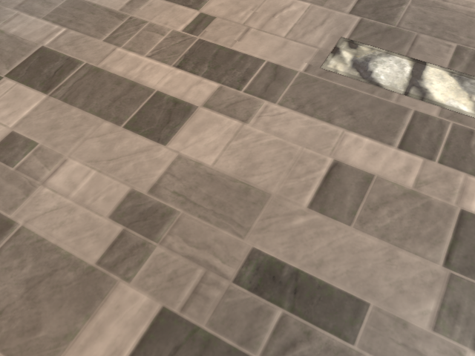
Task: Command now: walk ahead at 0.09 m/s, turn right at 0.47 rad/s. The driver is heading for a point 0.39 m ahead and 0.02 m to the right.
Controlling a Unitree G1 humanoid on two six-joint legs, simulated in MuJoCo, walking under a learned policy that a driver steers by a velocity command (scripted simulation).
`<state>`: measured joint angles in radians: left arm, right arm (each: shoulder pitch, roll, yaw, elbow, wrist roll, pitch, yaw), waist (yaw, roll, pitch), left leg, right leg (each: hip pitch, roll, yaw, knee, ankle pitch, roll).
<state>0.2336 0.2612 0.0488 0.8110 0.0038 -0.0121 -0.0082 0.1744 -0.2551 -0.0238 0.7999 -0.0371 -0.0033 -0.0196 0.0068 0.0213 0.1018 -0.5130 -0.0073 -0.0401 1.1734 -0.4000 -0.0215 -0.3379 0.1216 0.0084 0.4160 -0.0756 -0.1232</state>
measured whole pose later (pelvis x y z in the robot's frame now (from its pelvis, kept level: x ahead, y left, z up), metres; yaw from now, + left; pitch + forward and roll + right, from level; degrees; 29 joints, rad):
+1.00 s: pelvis +0.26 -0.04 +0.01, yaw -18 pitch +0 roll +0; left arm 0.18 0.19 0.00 0.87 0.02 -0.05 0.01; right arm 0.29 -0.21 -0.02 0.92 -0.02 -0.01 -0.01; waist -0.03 0.02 0.08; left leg -0.37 0.02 -0.02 0.90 -0.43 0.00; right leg -0.27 0.05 -0.05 0.39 -0.12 -0.08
